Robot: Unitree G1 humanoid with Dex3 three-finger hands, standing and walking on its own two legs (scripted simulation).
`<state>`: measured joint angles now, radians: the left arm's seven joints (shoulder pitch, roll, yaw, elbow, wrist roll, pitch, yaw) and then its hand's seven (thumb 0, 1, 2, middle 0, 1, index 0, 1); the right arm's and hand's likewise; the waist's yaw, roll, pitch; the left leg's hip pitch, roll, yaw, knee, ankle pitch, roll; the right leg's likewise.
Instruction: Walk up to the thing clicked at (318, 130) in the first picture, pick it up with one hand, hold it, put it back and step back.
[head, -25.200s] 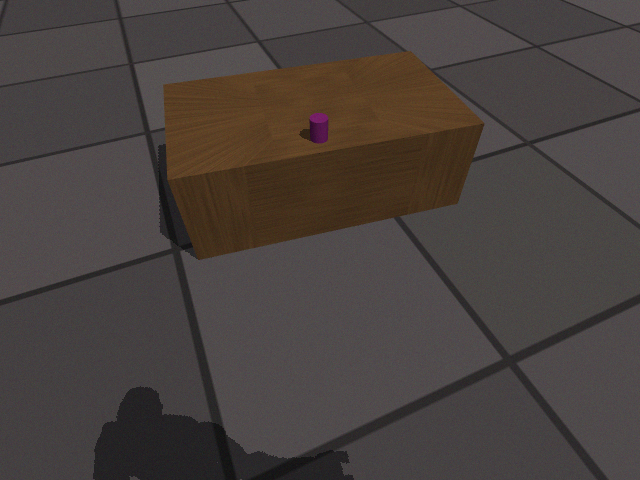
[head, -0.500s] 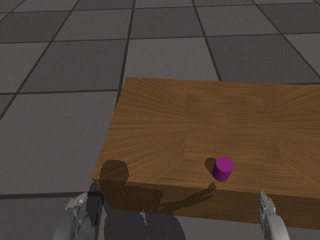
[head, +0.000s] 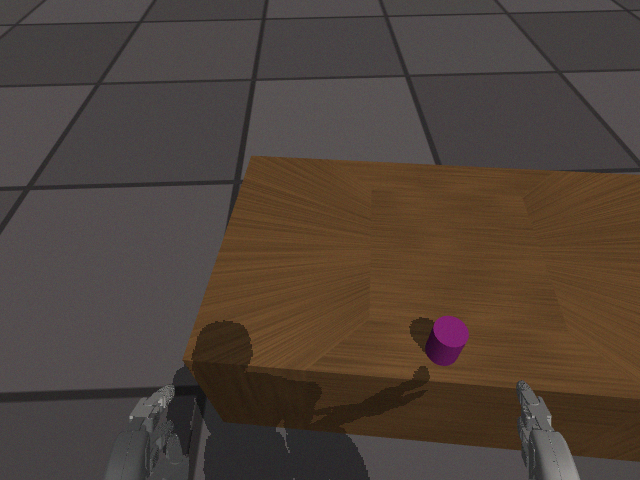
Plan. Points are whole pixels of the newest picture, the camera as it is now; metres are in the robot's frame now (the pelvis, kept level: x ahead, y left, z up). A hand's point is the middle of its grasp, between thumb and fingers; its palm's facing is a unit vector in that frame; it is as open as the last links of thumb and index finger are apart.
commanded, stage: home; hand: right
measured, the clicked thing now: (445, 341) +0.43 -0.22 -0.25
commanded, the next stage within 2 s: stand in 0.64 s
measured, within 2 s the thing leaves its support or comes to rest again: neither
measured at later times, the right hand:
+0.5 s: hand out of the picture +0.16 -0.17 -0.05, palm faces +0.14 +0.95 -0.28, open 17.3 cm
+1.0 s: hand out of the picture +0.09 -0.25 -0.11, palm faces -0.05 +0.92 -0.39, open 14.0 cm
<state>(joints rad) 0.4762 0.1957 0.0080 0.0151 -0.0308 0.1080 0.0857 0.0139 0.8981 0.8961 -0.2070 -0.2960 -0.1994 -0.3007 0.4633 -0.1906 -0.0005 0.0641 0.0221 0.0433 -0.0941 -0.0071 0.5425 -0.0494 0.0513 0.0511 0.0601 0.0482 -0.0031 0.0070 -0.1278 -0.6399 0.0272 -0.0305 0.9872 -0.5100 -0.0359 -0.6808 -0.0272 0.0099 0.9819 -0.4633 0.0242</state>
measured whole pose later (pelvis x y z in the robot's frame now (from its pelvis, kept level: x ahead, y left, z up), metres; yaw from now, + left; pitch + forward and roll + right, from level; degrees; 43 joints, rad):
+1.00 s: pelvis -0.01 -0.01 +0.02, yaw +0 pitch +0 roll +0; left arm 0.20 0.34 0.03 0.85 0.05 -0.01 0.01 0.01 0.90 0.89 -0.21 -0.30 -0.20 -0.30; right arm 0.28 -0.35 -0.02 0.74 -0.05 0.00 -0.02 0.00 0.10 -0.47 0.17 0.24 0.18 0.23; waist 0.01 0.00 0.02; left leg -0.39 0.04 -0.03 0.82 -0.43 -0.04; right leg -0.43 -0.02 0.00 0.82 -0.39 0.01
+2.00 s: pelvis -0.02 +0.00 +0.07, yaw +0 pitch -4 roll +0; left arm 0.12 0.33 0.01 1.18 0.02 -0.01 0.00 0.01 0.90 0.89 -0.21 -0.30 -0.20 -0.30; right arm 0.15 -0.33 0.01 1.15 -0.02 0.00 -0.01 0.01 -0.91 -0.90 0.20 0.30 0.21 0.30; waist 0.01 0.00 0.06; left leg -0.12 0.04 -0.03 0.39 -0.20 -0.04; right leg -0.14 -0.02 -0.01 0.37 -0.16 0.02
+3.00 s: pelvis +0.01 +0.00 +0.07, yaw +1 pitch -3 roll +0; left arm 0.10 0.34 0.01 1.16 0.01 -0.01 0.00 0.01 0.90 0.89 -0.21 -0.29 -0.20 -0.30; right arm 0.11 -0.35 0.01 1.14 -0.01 -0.01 -0.01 0.01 -0.91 -0.90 0.20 0.30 0.21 0.30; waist 0.00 0.01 0.06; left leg -0.09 0.03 -0.03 0.34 -0.21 -0.03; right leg -0.12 -0.03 -0.01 0.34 -0.17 0.02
